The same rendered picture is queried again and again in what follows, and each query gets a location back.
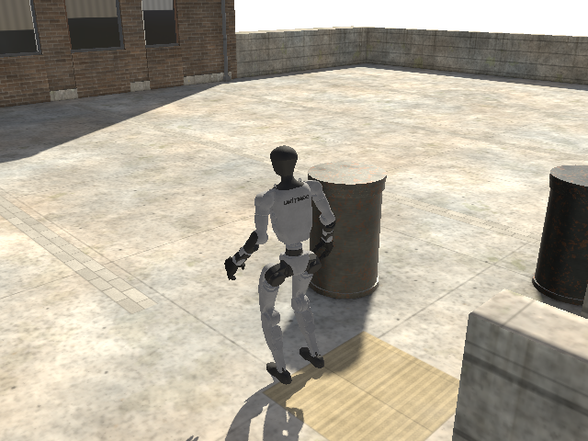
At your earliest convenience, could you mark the right robot hand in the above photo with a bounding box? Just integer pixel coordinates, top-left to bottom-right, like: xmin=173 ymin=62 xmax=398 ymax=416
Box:
xmin=313 ymin=237 xmax=334 ymax=261

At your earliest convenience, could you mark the right robot foot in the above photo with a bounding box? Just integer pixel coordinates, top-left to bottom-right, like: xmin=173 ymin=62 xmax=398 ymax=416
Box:
xmin=300 ymin=347 xmax=324 ymax=368

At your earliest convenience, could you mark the right robot shin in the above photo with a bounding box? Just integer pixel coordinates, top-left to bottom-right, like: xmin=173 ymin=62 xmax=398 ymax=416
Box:
xmin=294 ymin=295 xmax=319 ymax=357

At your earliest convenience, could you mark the left robot hand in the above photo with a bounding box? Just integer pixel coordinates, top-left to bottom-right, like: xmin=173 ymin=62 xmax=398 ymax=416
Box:
xmin=224 ymin=257 xmax=245 ymax=280

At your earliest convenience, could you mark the right robot forearm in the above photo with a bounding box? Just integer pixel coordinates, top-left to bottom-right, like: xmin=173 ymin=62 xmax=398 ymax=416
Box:
xmin=322 ymin=220 xmax=336 ymax=243

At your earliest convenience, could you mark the left robot upper arm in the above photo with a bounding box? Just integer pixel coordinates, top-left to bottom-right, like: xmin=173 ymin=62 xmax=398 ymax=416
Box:
xmin=254 ymin=190 xmax=275 ymax=244

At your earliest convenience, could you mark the right robot upper arm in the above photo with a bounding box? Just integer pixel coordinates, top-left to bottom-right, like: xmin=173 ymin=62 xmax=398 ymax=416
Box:
xmin=303 ymin=180 xmax=335 ymax=226

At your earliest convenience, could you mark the left robot forearm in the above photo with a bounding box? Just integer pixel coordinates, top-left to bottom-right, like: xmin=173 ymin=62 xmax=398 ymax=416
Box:
xmin=232 ymin=232 xmax=259 ymax=266

